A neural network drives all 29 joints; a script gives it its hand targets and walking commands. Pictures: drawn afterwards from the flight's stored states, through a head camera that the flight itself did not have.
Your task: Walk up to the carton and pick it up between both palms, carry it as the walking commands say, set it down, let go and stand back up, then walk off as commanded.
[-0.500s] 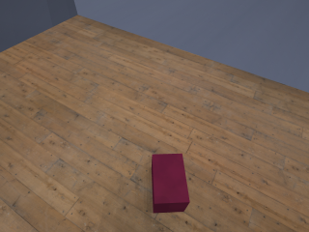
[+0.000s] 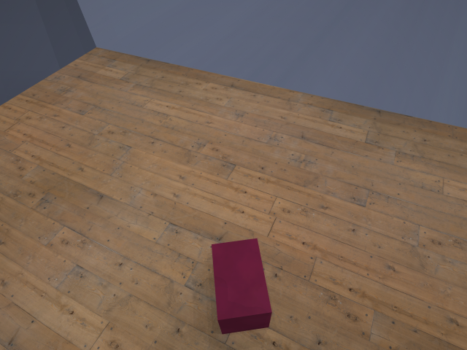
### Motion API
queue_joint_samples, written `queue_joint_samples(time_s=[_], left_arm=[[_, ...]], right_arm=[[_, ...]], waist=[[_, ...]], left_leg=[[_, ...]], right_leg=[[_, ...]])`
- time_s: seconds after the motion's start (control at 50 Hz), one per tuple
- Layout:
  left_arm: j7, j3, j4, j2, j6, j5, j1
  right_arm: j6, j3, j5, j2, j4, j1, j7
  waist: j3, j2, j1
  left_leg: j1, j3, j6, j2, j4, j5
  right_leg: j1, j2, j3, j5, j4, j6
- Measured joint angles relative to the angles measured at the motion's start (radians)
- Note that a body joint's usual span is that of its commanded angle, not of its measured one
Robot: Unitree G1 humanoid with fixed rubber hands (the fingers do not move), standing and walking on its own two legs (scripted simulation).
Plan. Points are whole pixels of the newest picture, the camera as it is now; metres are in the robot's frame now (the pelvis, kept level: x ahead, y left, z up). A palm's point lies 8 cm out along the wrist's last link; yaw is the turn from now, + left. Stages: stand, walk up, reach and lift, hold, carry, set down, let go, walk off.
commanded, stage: walk up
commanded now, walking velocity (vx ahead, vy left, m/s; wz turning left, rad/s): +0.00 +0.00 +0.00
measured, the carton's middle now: (239, 285) +0.47 -0.01 -0.67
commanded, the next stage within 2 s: stand in 0.52 s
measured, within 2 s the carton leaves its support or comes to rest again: neither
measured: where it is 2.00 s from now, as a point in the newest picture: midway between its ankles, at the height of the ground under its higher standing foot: outside the picture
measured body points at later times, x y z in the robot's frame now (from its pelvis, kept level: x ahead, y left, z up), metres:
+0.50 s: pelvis +0.02 +0.00 +0.01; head +0.04 +0.00 +0.46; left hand +0.02 +0.22 -0.15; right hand +0.03 -0.22 -0.15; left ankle +0.01 +0.11 -0.74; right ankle +0.02 -0.13 -0.74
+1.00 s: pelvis +0.02 +0.00 +0.00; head +0.03 +0.00 +0.45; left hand +0.03 +0.22 -0.16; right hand +0.02 -0.23 -0.15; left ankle +0.01 +0.11 -0.74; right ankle +0.02 -0.13 -0.74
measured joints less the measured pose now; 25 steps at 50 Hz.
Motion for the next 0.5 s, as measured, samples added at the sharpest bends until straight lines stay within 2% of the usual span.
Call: queue_joint_samples(time_s=[0.04, 0.14, 0.24, 0.28, 0.32, 0.5], left_arm=[[0.003, -0.010, 0.003, -0.021, 0.000, -0.003, 0.019], [0.011, -0.012, -0.006, -0.053, -0.006, -0.013, 0.045], [0.013, -0.006, 0.004, -0.051, 0.005, -0.022, 0.043], [0.013, -0.005, 0.012, -0.035, 0.012, -0.021, 0.045], [0.012, -0.004, 0.021, -0.030, 0.011, -0.021, 0.052], [0.013, -0.010, 0.073, -0.041, -0.011, -0.019, 0.089]], right_arm=[[0.008, 0.003, 0.000, -0.006, 0.007, -0.007, 0.004], [-0.001, 0.001, -0.002, -0.018, 0.015, -0.022, 0.004], [-0.010, 0.004, -0.005, -0.007, 0.020, -0.016, -0.007], [-0.016, 0.006, -0.010, 0.018, 0.024, -0.015, -0.007], [-0.021, 0.006, -0.009, 0.033, 0.026, -0.011, -0.005], [-0.040, 0.009, -0.001, 0.060, 0.018, -0.046, -0.004]], waist=[[-0.005, 0.001, 0.009], [0.001, -0.005, 0.025], [0.000, -0.011, 0.020], [-0.006, -0.051, 0.029], [-0.018, -0.065, 0.034], [-0.024, -0.031, 0.033]], left_leg=[[-0.025, -0.015, 0.014, -0.025, 0.052, -0.029], [-0.065, -0.026, 0.024, -0.045, 0.065, 0.016], [-0.021, -0.017, 0.029, -0.036, -0.100, 0.164], [-0.010, -0.005, 0.037, -0.053, -0.119, 0.174], [0.003, -0.002, 0.043, -0.062, -0.146, 0.179], [0.047, -0.004, 0.047, -0.072, -0.217, 0.201]], right_leg=[[0.016, 0.002, 0.005, 0.021, -0.037, -0.010], [0.029, 0.028, -0.002, 0.056, -0.092, -0.025], [0.014, 0.055, -0.037, 0.026, -0.050, -0.022], [0.011, 0.038, -0.027, 0.019, -0.043, -0.017], [0.020, 0.030, -0.024, 0.026, -0.062, -0.012], [0.063, 0.022, -0.028, 0.043, -0.127, -0.004]])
